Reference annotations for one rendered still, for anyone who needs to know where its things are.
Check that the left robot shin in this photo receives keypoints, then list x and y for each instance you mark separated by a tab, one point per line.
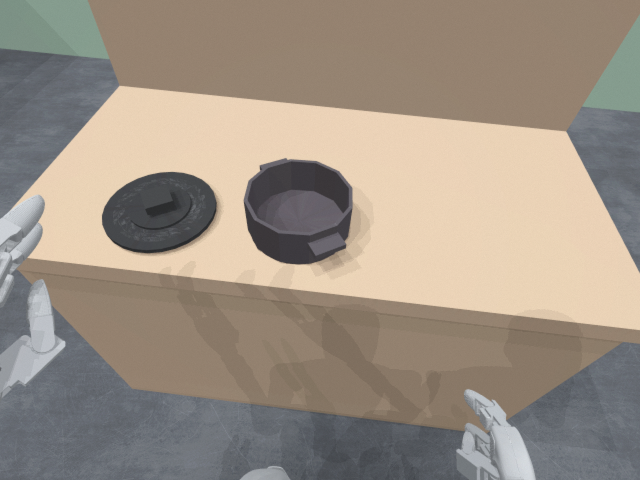
279	468

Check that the pot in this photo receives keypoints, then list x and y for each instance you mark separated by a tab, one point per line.
298	211

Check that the robot left hand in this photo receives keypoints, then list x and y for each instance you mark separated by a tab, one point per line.
20	363

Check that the lid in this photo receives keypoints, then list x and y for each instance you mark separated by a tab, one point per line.
127	224

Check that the knob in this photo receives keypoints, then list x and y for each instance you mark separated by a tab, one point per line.
157	199

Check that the robot right hand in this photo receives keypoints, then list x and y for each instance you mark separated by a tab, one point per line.
500	456

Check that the table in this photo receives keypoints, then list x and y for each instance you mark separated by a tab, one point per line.
479	256

